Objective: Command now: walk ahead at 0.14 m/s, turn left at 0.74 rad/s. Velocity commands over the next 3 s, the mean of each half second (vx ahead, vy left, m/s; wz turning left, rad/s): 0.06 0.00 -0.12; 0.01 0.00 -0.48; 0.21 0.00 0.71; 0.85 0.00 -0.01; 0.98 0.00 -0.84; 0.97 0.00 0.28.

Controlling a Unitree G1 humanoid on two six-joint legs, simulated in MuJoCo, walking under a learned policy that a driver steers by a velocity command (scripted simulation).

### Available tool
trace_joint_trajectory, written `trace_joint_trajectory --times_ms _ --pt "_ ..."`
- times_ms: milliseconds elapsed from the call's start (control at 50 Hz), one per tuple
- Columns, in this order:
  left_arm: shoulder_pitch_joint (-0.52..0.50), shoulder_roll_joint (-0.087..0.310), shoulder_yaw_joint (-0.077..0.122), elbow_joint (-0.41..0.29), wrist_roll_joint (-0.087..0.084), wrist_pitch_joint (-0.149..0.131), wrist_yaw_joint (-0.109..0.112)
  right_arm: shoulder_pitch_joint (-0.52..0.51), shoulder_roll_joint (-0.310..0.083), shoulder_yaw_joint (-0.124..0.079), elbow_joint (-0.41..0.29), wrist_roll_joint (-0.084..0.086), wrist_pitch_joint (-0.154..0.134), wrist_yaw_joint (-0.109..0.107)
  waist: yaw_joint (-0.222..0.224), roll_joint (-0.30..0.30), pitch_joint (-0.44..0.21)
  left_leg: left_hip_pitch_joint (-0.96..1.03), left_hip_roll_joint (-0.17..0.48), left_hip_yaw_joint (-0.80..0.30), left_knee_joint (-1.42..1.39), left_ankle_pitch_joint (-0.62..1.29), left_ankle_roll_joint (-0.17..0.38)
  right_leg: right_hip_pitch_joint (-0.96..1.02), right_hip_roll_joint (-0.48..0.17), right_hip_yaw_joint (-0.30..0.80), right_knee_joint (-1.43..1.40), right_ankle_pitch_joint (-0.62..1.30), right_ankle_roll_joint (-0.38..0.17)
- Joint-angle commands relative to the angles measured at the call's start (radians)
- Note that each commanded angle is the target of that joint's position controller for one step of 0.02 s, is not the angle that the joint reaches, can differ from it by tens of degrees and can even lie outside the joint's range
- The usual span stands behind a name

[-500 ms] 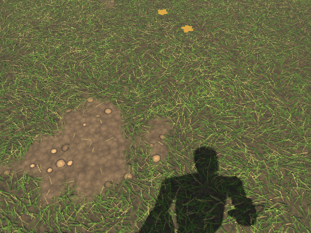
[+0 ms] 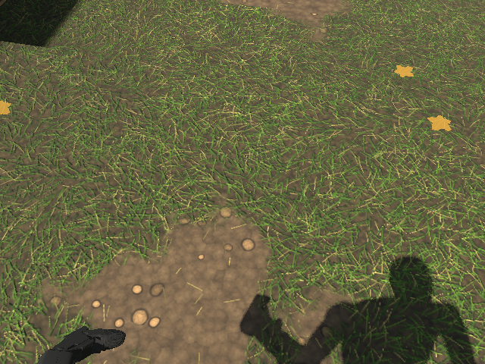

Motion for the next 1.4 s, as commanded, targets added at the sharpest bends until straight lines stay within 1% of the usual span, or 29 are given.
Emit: trace_joint_trajectory --times_ms 20,60,80,180,240,300,320,340,360,380,420,540,640,680,700,720,740,780,820,900,980,1140,1160,1180,1200,1220,1260,1300,1400 --pt "0.234 0.214 0.084 -0.017 -0.019 0.004 0.015 0.192 -0.055 0.003 -0.078 -0.026 -0.014 -0.004 0.045 -0.229 -0.475 -0.309 0.062 0.145 0.536 -0.193 -0.092 0.658 -0.543 0.631 -0.087 0.73 -0.315" --pt "0.154 0.076 0.053 -0.036 -0.023 0.027 0.015 0.029 -0.09 -0.002 -0.065 -0.044 0.009 0.013 0.075 -0.043 -0.297 -0.331 0.119 0.154 0.564 -0.026 -0.107 0.475 -0.376 0.36 -0.119 0.465 -0.263" --pt "0.136 0.072 0.051 -0.03 -0.014 0.034 0.016 -0.02 -0.072 0.002 -0.082 -0.036 0.02 0.021 0.074 -0.057 -0.254 -0.329 0.135 0.151 0.537 0.004 -0.116 0.424 -0.318 0.275 -0.142 0.377 -0.227" --pt "0.139 0.082 0.057 0.047 0.001 0.03 -0.025 -0.007 0.027 0.061 -0.072 -0.02 0.056 0.028 0.031 -0.156 -0.207 -0.097 0.143 0.213 0.111 -0.018 -0.106 0.225 -0.172 0.146 -0.221 0.2 -0.174" --pt "0.182 0.165 0.103 0.056 0.001 0.07 -0.045 -0.066 -0.003 0.067 -0.083 -0.016 0.061 0.01 0.068 -0.209 -0.151 -0.054 0.134 0.258 -0.074 0.023 -0.075 0.196 -0.154 0.251 -0.269 -0.089 -0.182" --pt "0.177 0.175 0.129 0.046 -0.022 0.1 -0.053 -0.008 -0.015 0.068 -0.068 -0.021 0.036 0.0 0.022 -0.161 -0.112 0.14 0.134 0.256 -0.366 0.187 -0.016 0.041 -0.105 0.287 -0.293 -0.33 -0.092" --pt "0.174 0.143 0.127 0.031 -0.031 0.097 -0.051 0.027 -0.072 0.056 -0.068 -0.038 0.024 -0.01 0.013 -0.078 -0.116 0.248 0.26 0.147 -0.46 0.109 0.021 -0.077 -0.045 0.232 -0.233 -0.436 -0.023" --pt "0.131 0.078 0.116 -0.023 -0.051 0.089 -0.053 0.001 -0.174 0.029 -0.085 -0.048 0.022 -0.023 0.007 0.224 -0.104 0.198 0.541 -0.157 -0.586 -0.057 0.119 -0.201 0.093 0.035 0.044 -0.501 0.023" --pt "0.16 0.125 0.131 0.002 -0.015 0.088 -0.041 -0.13 -0.148 0.031 -0.109 -0.054 0.022 -0.028 0.043 0.208 -0.031 -0.009 0.672 -0.188 -0.615 0.109 0.187 -0.158 0.062 -0.029 0.323 -0.53 0.025" --pt "0.203 0.154 0.15 0.033 -0.009 0.095 -0.041 -0.199 -0.052 0.061 -0.132 -0.047 0.011 -0.032 0.102 0.11 -0.028 -0.083 0.607 -0.078 -0.578 0.301 0.183 -0.065 0.033 -0.016 0.474 -0.494 0.018" --pt "0.302 0.137 0.158 0.072 -0.006 0.115 -0.048 -0.288 0.013 0.079 -0.149 -0.036 -0.007 -0.037 0.175 0.113 -0.054 -0.056 0.5 0.121 -0.515 0.582 0.125 -0.043 0.02 -0.048 0.636 -0.41 0.021" --pt "0.167 0.065 0.127 -0.001 -0.023 0.135 -0.095 -0.137 -0.027 0.05 -0.118 -0.033 -0.01 -0.031 0.063 0.165 -0.094 0.186 0.511 0.267 -0.404 0.781 0.11 -0.061 -0.042 -0.118 0.374 -0.404 0.046" --pt "0.149 0.08 0.132 -0.045 -0.025 0.133 -0.091 -0.111 -0.08 0.02 -0.102 -0.018 -0.016 -0.002 0.061 0.2 -0.117 0.139 0.55 0.342 -0.256 0.82 0.05 0.141 0.003 -0.208 0.096 -0.404 -0.01" --pt "0.265 0.126 0.15 -0.012 -0.002 0.111 -0.068 -0.084 -0.077 0.013 -0.091 -0.004 -0.02 0.007 0.143 0.034 -0.166 -0.047 0.496 0.438 0.033 0.61 -0.057 0.4 -0.021 -0.074 -0.147 -0.143 -0.058" --pt "0.304 0.33 0.195 -0.025 -0.008 0.097 -0.056 -0.091 0.021 0.04 -0.17 -0.018 -0.016 0.014 0.123 -0.3 -0.167 -0.418 0.319 0.48 0.3 -0.05 -0.154 0.578 -0.348 0.403 -0.149 0.398 -0.195" --pt "0.403 0.331 0.208 -0.015 -0.035 0.095 -0.059 -0.212 0.007 0.049 -0.199 -0.043 0.0 0.001 0.221 -0.203 -0.239 -0.489 0.269 0.272 0.425 -0.203 -0.152 0.592 -0.4 0.476 -0.135 0.587 -0.338" --pt "0.367 0.284 0.193 -0.01 -0.036 0.1 -0.053 -0.21 0.0 0.049 -0.19 -0.03 0.004 -0.001 0.193 -0.129 -0.203 -0.502 0.294 0.232 0.471 -0.129 -0.144 0.571 -0.37 0.379 -0.138 0.504 -0.344" --pt "0.192 0.178 0.155 -0.032 -0.034 0.116 -0.034 -0.19 -0.021 0.042 -0.154 -0.017 -0.002 -0.003 0.115 -0.089 -0.1 -0.46 0.326 0.225 0.38 0.055 -0.131 0.439 -0.242 0.231 -0.17 0.307 -0.256" --pt "0.124 0.122 0.129 -0.042 -0.032 0.116 -0.029 -0.096 -0.042 0.037 -0.096 -0.029 0.011 0.003 0.081 -0.103 -0.145 -0.343 0.299 0.269 0.358 0.119 -0.133 0.395 -0.198 0.129 -0.173 0.384 -0.228" --pt "0.119 0.053 0.087 -0.001 -0.011 0.089 -0.024 -0.064 0.037 0.068 -0.049 -0.011 0.034 0.022 0.086 -0.078 -0.139 -0.173 0.302 0.27 0.098 0.168 -0.111 0.346 -0.194 0.034 -0.232 0.222 -0.189" --pt "0.146 0.146 0.108 0.032 0.001 0.094 -0.016 -0.101 -0.027 0.046 -0.06 -0.012 0.039 0.032 0.122 -0.115 -0.064 -0.169 0.258 0.281 0.034 0.117 -0.077 0.325 -0.254 0.051 -0.224 0.061 -0.215" --pt "0.083 0.146 0.119 0.046 -0.016 0.097 -0.002 -0.034 0.019 0.044 -0.077 -0.003 0.014 0.043 0.064 -0.063 -0.085 -0.061 0.239 0.321 -0.229 0.171 -0.027 0.363 -0.288 -0.028 -0.045 0.162 -0.167" --pt "0.092 0.141 0.122 0.05 -0.016 0.093 -0.001 -0.016 -0.013 0.035 -0.079 -0.013 0.002 0.038 0.052 0.007 -0.092 0.005 0.27 0.203 -0.362 0.305 0.002 0.305 -0.233 -0.082 0.071 0.03 -0.105" --pt "0.101 0.1 0.114 0.019 -0.004 0.096 -0.005 0.02 -0.134 0.007 -0.092 -0.028 -0.014 0.032 0.065 0.224 -0.108 0.124 0.506 -0.158 -0.446 0.629 0.069 0.102 -0.1 -0.191 0.34 -0.306 -0.023" --pt "0.0 0.063 0.098 -0.036 -0.011 0.107 0.002 0.094 -0.203 -0.02 -0.073 -0.016 -0.011 0.034 0.019 0.321 -0.078 0.135 0.613 -0.37 -0.452 0.956 0.24 -0.093 0.072 -0.113 0.493 -0.678 0.004" --pt "0.028 0.078 0.097 -0.018 0.0 0.11 0.002 0.107 -0.172 -0.02 -0.072 -0.006 -0.008 0.031 0.03 0.158 -0.096 0.171 0.585 -0.292 -0.439 0.897 0.264 -0.121 0.02 -0.031 0.602 -0.643 0.011" --pt "0.049 0.101 0.104 0.007 -0.005 0.096 -0.015 -0.007 -0.103 -0.009 -0.091 -0.002 0.014 0.023 0.081 0.056 -0.084 0.129 0.443 -0.167 -0.487 0.425 0.187 -0.117 -0.036 -0.006 0.548 -0.451 0.015" --pt "0.035 0.122 0.11 0.016 0.018 0.09 -0.044 -0.028 -0.078 -0.003 -0.106 -0.006 0.017 0.028 0.06 0.12 -0.088 0.13 0.38 -0.197 -0.582 -0.047 0.166 -0.128 -0.037 -0.032 0.499 -0.365 0.031" --pt "-0.043 0.102 0.102 0.006 0.013 0.064 -0.06 0.054 -0.119 -0.018 -0.08 -0.014 -0.017 0.035 0.019 0.103 -0.053 0.14 0.362 -0.248 -0.593 -0.069 0.173 -0.175 -0.024 -0.031 0.312 -0.282 0.079"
